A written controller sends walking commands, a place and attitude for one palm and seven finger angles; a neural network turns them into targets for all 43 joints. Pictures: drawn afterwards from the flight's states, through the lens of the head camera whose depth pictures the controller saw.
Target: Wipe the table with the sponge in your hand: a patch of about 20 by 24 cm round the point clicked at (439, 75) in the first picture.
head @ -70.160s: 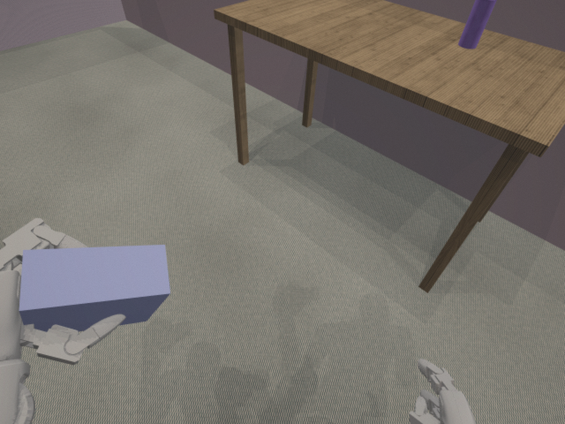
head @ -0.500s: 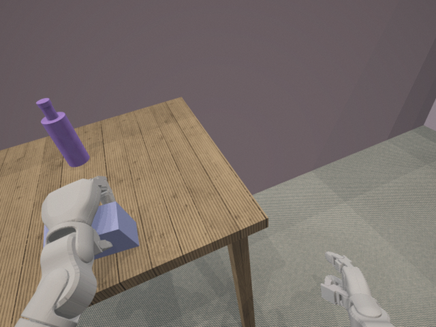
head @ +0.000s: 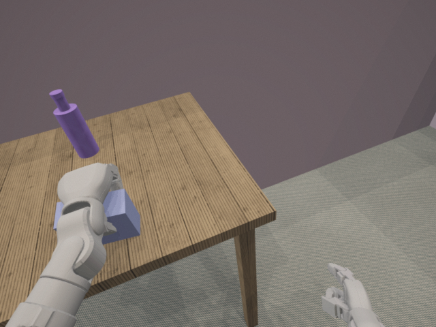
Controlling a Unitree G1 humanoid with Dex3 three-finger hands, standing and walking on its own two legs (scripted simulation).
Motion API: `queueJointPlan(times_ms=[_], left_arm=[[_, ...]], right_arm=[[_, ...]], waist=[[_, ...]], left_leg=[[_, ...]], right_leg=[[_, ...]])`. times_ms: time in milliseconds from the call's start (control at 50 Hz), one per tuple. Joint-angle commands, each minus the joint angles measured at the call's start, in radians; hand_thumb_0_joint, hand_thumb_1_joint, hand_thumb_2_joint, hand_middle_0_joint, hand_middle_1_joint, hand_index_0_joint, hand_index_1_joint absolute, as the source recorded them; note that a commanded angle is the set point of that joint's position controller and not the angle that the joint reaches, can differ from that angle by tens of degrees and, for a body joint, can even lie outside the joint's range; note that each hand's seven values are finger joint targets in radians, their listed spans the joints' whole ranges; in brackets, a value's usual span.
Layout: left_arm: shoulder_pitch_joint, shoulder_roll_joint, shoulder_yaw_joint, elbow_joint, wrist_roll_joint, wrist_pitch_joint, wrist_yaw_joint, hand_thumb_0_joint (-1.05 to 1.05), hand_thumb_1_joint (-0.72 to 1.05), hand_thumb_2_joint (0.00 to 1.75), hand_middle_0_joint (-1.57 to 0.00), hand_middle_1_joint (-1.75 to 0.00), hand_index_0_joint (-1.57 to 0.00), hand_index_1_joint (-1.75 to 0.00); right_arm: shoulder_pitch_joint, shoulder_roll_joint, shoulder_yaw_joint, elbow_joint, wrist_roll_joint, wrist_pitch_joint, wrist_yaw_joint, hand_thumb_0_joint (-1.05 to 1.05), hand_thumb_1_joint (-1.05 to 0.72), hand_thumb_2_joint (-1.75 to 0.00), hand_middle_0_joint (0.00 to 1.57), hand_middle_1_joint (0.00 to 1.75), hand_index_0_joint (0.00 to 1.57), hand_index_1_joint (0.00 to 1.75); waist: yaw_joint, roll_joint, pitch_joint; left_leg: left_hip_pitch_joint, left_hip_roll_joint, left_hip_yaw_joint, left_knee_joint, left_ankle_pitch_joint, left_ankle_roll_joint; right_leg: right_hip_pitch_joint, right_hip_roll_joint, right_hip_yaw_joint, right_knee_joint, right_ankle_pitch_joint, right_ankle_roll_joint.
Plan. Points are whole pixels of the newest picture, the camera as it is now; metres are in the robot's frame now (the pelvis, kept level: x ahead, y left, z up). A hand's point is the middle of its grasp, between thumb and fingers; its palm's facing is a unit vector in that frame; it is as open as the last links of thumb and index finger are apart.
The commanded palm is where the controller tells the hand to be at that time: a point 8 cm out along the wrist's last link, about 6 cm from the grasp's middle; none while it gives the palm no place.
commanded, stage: wipe forward along the middle lane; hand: left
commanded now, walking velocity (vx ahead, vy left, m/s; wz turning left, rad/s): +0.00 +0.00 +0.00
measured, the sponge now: (106, 225) +0.29 +0.28 +0.05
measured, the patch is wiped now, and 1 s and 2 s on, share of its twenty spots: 1.00 1.00 1.00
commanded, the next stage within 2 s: slide back across to the first lane in 1.18 s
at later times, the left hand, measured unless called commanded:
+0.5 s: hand (99, 186) +0.34 +0.29 +0.12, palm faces -0.02 -0.03 -1.00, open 9.5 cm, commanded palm +0.32 +0.30 +0.14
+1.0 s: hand (95, 168) +0.39 +0.32 +0.12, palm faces -0.08 -0.02 -1.00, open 9.5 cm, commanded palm +0.38 +0.33 +0.15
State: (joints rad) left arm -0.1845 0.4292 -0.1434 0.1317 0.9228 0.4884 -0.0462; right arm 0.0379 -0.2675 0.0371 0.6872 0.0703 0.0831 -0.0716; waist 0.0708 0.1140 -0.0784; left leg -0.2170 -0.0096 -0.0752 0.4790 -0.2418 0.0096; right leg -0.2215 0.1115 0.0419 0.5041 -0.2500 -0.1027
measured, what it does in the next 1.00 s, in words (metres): stands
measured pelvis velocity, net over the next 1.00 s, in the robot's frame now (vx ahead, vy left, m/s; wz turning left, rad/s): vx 0.00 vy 0.01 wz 0.02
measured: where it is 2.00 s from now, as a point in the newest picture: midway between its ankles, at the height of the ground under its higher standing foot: outside the picture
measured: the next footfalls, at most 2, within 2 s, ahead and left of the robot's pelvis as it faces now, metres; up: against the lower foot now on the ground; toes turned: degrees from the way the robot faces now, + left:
none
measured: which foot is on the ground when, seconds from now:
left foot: down 0.00-1.00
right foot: down 0.00-1.00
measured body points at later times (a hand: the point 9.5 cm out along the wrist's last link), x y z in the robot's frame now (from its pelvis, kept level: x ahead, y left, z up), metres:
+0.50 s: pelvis -0.01 +0.01 +0.00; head -0.03 -0.04 +0.45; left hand +0.34 +0.28 +0.17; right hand +0.16 -0.24 -0.12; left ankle +0.01 +0.15 -0.74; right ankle +0.01 -0.05 -0.74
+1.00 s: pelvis +0.00 +0.01 +0.00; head +0.00 -0.02 +0.45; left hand +0.39 +0.32 +0.17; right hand +0.14 -0.25 -0.13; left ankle +0.01 +0.15 -0.74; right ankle +0.01 -0.05 -0.74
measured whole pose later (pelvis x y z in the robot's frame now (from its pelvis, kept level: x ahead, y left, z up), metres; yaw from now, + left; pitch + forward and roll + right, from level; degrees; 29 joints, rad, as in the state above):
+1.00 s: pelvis +0.00 +0.01 +0.00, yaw +1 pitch +5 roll +0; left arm -0.67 0.54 -0.05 0.84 0.98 0.21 0.00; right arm 0.19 -0.30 0.01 0.72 0.09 0.11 -0.07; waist 0.00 0.08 -0.11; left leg -0.38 -0.02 -0.10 0.52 -0.24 0.02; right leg -0.36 0.11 0.02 0.50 -0.23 -0.09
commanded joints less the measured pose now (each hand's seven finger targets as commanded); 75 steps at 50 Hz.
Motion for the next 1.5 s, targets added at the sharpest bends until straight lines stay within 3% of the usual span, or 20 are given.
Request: queueJointPlan(times_ms=[0, 20, 40, 120, 240, 320, 340, 580, 620, 640, 720, 740, 820, 860, 920, 1060, 1120, 1260, 1340, 1480], left_arm=[[-0.258, 0.224, 0.099, 0.048, 0.049, -0.015, 0.050, 0.00, 0.10, 1.30, -1.20, -1.60, -1.20, -1.60], [-0.275, 0.271, 0.134, 0.069, 0.058, -0.019, 0.051, 0.00, 0.10, 1.30, -1.20, -1.60, -1.20, -1.60], [-0.318, 0.214, 0.079, 0.087, 0.062, -0.026, 0.051, 0.00, 0.10, 1.30, -1.20, -1.60, -1.20, -1.60], [-0.364, 0.265, 0.120, 0.193, 0.071, -0.055, 0.055, 0.00, 0.10, 1.30, -1.20, -1.60, -1.20, -1.60], [-0.382, 0.184, 0.063, 0.270, 0.060, -0.092, 0.064, 0.00, 0.10, 1.30, -1.20, -1.60, -1.20, -1.60], [-0.445, 0.277, 0.130, 0.314, 0.059, -0.115, 0.074, 0.00, 0.10, 1.30, -1.20, -1.60, -1.20, -1.60], [-0.461, 0.219, 0.079, 0.330, 0.063, -0.122, 0.075, 0.00, 0.10, 1.30, -1.20, -1.60, -1.20, -1.60], [-0.597, 0.243, 0.079, 0.480, 0.079, -0.172, 0.101, 0.00, 0.10, 1.30, -1.20, -1.60, -1.20, -1.60], [-0.616, 0.309, 0.131, 0.501, 0.084, -0.180, 0.103, 0.00, 0.10, 1.30, -1.20, -1.60, -1.20, -1.60], [-0.648, 0.249, 0.075, 0.505, 0.083, -0.188, 0.102, 0.00, 0.10, 1.30, -1.20, -1.60, -1.20, -1.60], [-0.692, 0.335, 0.139, 0.569, 0.087, -0.212, 0.105, 0.00, 0.10, 1.30, -1.20, -1.60, -1.20, -1.60], [-0.712, 0.295, 0.098, 0.574, 0.089, -0.222, 0.105, 0.00, 0.10, 1.30, -1.20, -1.60, -1.20, -1.60], [-0.727, 0.362, 0.146, 0.599, 0.092, -0.240, 0.105, 0.00, 0.10, 1.30, -1.20, -1.60, -1.20, -1.60], [-0.755, 0.345, 0.121, 0.626, 0.096, -0.251, 0.104, 0.00, 0.10, 1.30, -1.20, -1.60, -1.20, -1.60], [-0.773, 0.429, 0.176, 0.649, 0.104, -0.264, 0.100, 0.00, 0.10, 1.30, -1.20, -1.60, -1.20, -1.60], [-0.847, 0.373, 0.110, 0.697, 0.110, -0.291, 0.095, 0.00, 0.10, 1.30, -1.20, -1.60, -1.20, -1.60], [-0.871, 0.438, 0.161, 0.710, 0.106, -0.304, 0.095, 0.00, 0.10, 1.30, -1.20, -1.60, -1.20, -1.60], [-0.845, 0.426, 0.152, 0.749, 0.118, -0.319, 0.106, 0.00, 0.10, 1.30, -1.20, -1.60, -1.20, -1.60], [-0.830, 0.495, 0.215, 0.687, 0.115, -0.334, 0.109, 0.00, 0.10, 1.30, -1.20, -1.60, -1.20, -1.60], [-0.764, 0.496, 0.236, 0.588, 0.102, -0.300, 0.117, 0.00, 0.10, 1.30, -1.20, -1.60, -1.20, -1.60]], right_arm=[[-0.197, -0.107, -0.033, -0.160, -0.005, -0.050, -0.012, 0.00, -0.90, -0.90, 0.20, 0.30, 0.20, 0.30], [-0.197, -0.112, -0.030, -0.155, -0.007, -0.051, -0.013, 0.00, -0.90, -0.90, 0.20, 0.30, 0.20, 0.30], [-0.182, -0.109, -0.032, -0.155, -0.006, -0.050, -0.016, 0.00, -0.90, -0.90, 0.20, 0.30, 0.20, 0.30], [-0.152, -0.121, -0.037, -0.142, -0.005, -0.050, -0.021, 0.00, -0.90, -0.90, 0.20, 0.30, 0.20, 0.30], [-0.105, -0.123, -0.045, -0.148, 0.003, -0.039, -0.009, 0.00, -0.90, -0.90, 0.20, 0.30, 0.20, 0.30], [-0.090, -0.135, -0.046, -0.139, 0.004, -0.033, -0.013, 0.00, -0.90, -0.90, 0.20, 0.30, 0.20, 0.30], [-0.075, -0.131, -0.048, -0.135, 0.004, -0.035, -0.011, 0.00, -0.90, -0.90, 0.20, 0.30, 0.20, 0.30], [-0.010, -0.138, -0.056, -0.112, 0.009, -0.029, -0.010, 0.00, -0.90, -0.90, 0.20, 0.30, 0.20, 0.30], [-0.016, -0.142, -0.052, -0.111, 0.009, -0.023, -0.012, 0.00, -0.90, -0.90, 0.20, 0.30, 0.20, 0.30], [0.000, -0.135, -0.053, -0.111, 0.011, -0.023, -0.011, 0.00, -0.90, -0.90, 0.20, 0.30, 0.20, 0.30], [0.015, -0.143, -0.052, -0.102, 0.008, -0.019, -0.014, 0.00, -0.90, -0.90, 0.20, 0.30, 0.20, 0.30], [0.030, -0.140, -0.055, -0.098, 0.011, -0.020, -0.012, 0.00, -0.90, -0.90, 0.20, 0.30, 0.20, 0.30], [0.042, -0.146, -0.053, -0.099, 0.010, -0.011, -0.009, 0.00, -0.90, -0.90, 0.20, 0.30, 0.20, 0.30], [0.066, -0.149, -0.058, -0.091, 0.011, -0.010, -0.008, 0.00, -0.90, -0.90, 0.20, 0.30, 0.20, 0.30], [0.069, -0.158, -0.056, -0.089, 0.011, -0.003, -0.009, 0.00, -0.90, -0.90, 0.20, 0.30, 0.20, 0.30], [0.120, -0.160, -0.063, -0.080, 0.016, -0.001, -0.004, 0.00, -0.90, -0.90, 0.20, 0.30, 0.20, 0.30], [0.132, -0.168, -0.065, -0.075, 0.014, 0.000, -0.005, 0.00, -0.90, -0.90, 0.20, 0.30, 0.20, 0.30], [0.162, -0.172, -0.072, -0.066, 0.013, 0.014, 0.004, 0.00, -0.90, -0.90, 0.20, 0.30, 0.20, 0.30], [0.153, -0.172, -0.077, -0.077, 0.010, 0.023, 0.005, 0.00, -0.90, -0.90, 0.20, 0.30, 0.20, 0.30], [0.102, -0.165, -0.074, -0.104, 0.015, 0.027, 0.013, 0.00, -0.90, -0.90, 0.20, 0.30, 0.20, 0.30]], waist=[[-0.002, -0.190, -0.050], [0.003, -0.169, -0.039], [-0.013, -0.178, -0.044], [-0.007, -0.193, -0.048], [-0.016, -0.195, -0.083], [-0.021, -0.205, -0.057], [-0.031, -0.209, -0.055], [-0.049, -0.211, -0.100], [-0.035, -0.163, -0.108], [-0.054, -0.185, -0.109], [-0.046, -0.190, -0.120], [-0.065, -0.188, -0.128], [-0.052, -0.171, -0.162], [-0.077, -0.194, -0.148], [-0.064, -0.159, -0.164], [-0.104, -0.158, -0.167], [-0.094, -0.163, -0.211], [-0.103, -0.157, -0.223], [-0.075, -0.134, -0.290], [-0.052, -0.121, -0.238]], left_leg=[[-0.050, -0.051, 0.061, -0.023, 0.028, 0.042], [-0.050, -0.051, 0.048, -0.030, 0.012, 0.040], [-0.057, -0.051, 0.060, -0.030, 0.003, 0.042], [-0.068, -0.050, 0.048, -0.035, -0.015, 0.041], [-0.099, -0.052, 0.053, -0.034, -0.011, 0.044], [-0.128, -0.048, 0.044, -0.035, -0.032, 0.044], [-0.126, -0.050, 0.049, -0.035, -0.032, 0.046], [-0.146, -0.050, 0.052, -0.021, -0.035, 0.050], [-0.157, -0.048, 0.042, -0.030, -0.030, 0.047], [-0.158, -0.050, 0.045, -0.025, -0.035, 0.050], [-0.179, -0.048, 0.043, -0.021, -0.027, 0.050], [-0.173, -0.048, 0.049, -0.012, -0.019, 0.052], [-0.189, -0.048, 0.045, -0.009, 0.006, 0.052], [-0.190, -0.047, 0.054, -0.002, 0.005, 0.056], [-0.212, -0.047, 0.045, -0.003, 0.014, 0.053], [-0.194, -0.042, 0.053, 0.005, 0.032, 0.060], [-0.207, -0.041, 0.048, 0.002, 0.052, 0.059], [-0.199, -0.040, 0.060, 0.008, 0.080, 0.060], [-0.162, -0.040, 0.062, 0.002, 0.136, 0.062], [-0.110, -0.042, 0.060, -0.036, 0.160, 0.066]], right_leg=[[0.026, -0.097, 0.119, -0.167, 0.008, 0.062], [0.008, -0.092, 0.146, -0.181, -0.043, 0.052], [0.005, -0.095, 0.116, -0.176, -0.057, 0.058], [-0.016, -0.089, 0.125, -0.189, -0.104, 0.052], [0.008, -0.092, 0.071, -0.158, -0.044, 0.059], [-0.012, -0.090, 0.106, -0.171, -0.078, 0.056], [-0.018, -0.091, 0.074, -0.162, -0.075, 0.060], [-0.034, -0.089, 0.057, -0.155, -0.053, 0.064], [-0.027, -0.088, 0.073, -0.149, -0.045, 0.053], [-0.029, -0.090, 0.047, -0.144, -0.049, 0.061], [-0.021, -0.092, 0.071, -0.146, -0.020, 0.059], [-0.019, -0.095, 0.056, -0.138, 0.002, 0.064], [0.011, -0.095, 0.078, -0.130, 0.070, 0.059], [0.004, -0.097, 0.062, -0.133, 0.082, 0.068], [0.016, -0.097, 0.082, -0.127, 0.101, 0.058], [-0.012, -0.095, 0.046, -0.129, 0.139, 0.065], [0.018, -0.096, 0.056, -0.123, 0.181, 0.061], [0.020, -0.092, 0.038, -0.117, 0.231, 0.064], [0.085, -0.091, 0.034, -0.102, 0.293, 0.057], [0.094, -0.084, 0.007, -0.122, 0.264, 0.053]])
